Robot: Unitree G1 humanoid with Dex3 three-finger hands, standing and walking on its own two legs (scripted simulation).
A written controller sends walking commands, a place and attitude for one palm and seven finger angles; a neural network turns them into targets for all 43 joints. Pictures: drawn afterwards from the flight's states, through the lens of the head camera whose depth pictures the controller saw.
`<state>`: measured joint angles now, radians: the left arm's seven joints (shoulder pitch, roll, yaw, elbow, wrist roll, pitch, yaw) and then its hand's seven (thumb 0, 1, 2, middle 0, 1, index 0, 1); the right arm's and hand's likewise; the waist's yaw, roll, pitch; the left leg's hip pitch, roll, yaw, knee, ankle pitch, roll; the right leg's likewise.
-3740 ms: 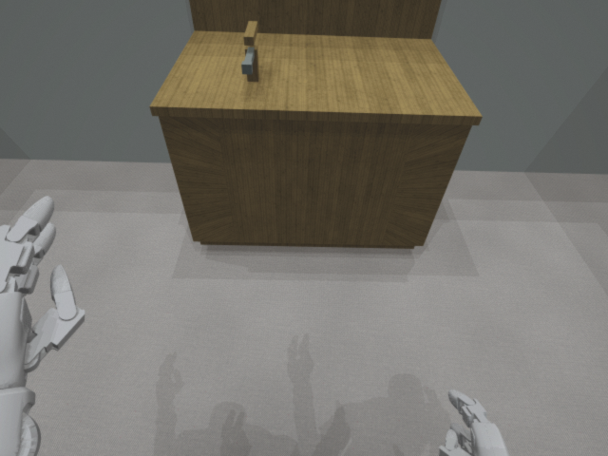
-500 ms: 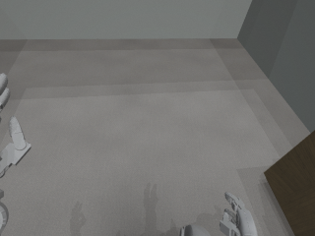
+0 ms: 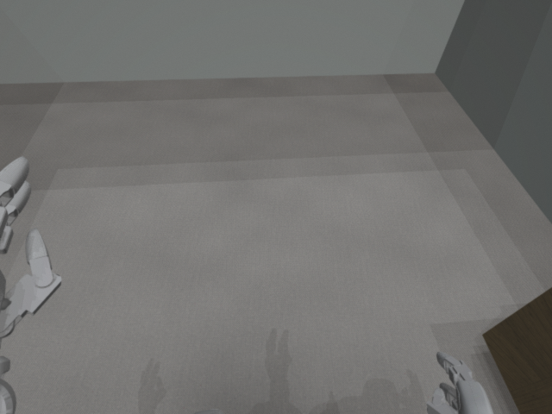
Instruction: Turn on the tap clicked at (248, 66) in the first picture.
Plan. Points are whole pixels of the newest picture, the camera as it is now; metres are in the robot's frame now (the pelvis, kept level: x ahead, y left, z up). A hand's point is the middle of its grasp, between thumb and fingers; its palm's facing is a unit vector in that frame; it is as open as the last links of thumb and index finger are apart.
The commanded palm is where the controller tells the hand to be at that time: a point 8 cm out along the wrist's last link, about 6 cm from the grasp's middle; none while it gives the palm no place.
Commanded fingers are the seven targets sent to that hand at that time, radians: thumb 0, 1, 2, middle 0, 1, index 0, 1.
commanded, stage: turn to face it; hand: left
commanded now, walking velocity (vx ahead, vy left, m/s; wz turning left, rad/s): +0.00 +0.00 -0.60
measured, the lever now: out of the picture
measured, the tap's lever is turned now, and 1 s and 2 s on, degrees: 0 0 0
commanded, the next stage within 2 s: none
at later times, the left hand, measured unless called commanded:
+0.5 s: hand (202, 218) +0.30 +0.11 +0.17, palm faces +0.11 -0.83 -0.55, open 7.4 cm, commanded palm +0.25 +0.18 +0.18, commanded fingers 0.00 0.90 0.90 -0.20 -0.30 -0.20 -0.30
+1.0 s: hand (236, 232) +0.28 +0.07 +0.18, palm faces -0.08 -0.91 -0.40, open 7.4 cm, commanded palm +0.25 +0.13 +0.18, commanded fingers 0.00 0.90 0.90 -0.20 -0.30 -0.20 -0.30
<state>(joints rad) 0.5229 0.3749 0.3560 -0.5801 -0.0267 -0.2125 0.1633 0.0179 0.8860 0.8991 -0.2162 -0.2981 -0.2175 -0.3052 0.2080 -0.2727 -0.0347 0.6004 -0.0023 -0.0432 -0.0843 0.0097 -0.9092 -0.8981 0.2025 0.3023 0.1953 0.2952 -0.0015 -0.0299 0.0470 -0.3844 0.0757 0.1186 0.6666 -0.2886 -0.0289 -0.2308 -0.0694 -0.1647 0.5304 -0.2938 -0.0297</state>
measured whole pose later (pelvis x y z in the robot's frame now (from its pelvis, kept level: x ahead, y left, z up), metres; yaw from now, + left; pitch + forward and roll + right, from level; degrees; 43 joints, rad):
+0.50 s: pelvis +0.02 -0.05 -0.01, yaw -17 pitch +0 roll +2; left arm 0.49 0.39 0.40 -0.56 -0.05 -0.18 0.13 0.02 0.89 0.90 -0.22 -0.30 -0.22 -0.31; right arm 0.14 -0.20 0.01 0.58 0.01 -0.01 -0.01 0.01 -0.91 -0.90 0.21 0.30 0.20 0.30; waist 0.01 0.06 0.16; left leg -0.47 0.11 0.06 1.18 -0.48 -0.10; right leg -0.38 0.02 -0.11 0.64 -0.27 -0.11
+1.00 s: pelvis -0.03 -0.03 +0.00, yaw -31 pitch +3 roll +2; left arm 0.44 0.37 0.34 -0.52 -0.04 -0.18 0.13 0.02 0.89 0.90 -0.21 -0.30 -0.22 -0.30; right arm 0.18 -0.24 -0.01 0.51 0.00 0.08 -0.01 0.01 -0.91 -0.90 0.20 0.30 0.19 0.29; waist 0.04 -0.04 -0.03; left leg -0.22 0.01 0.07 0.46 -0.39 -0.01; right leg -0.44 0.15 0.11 0.42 -0.04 -0.08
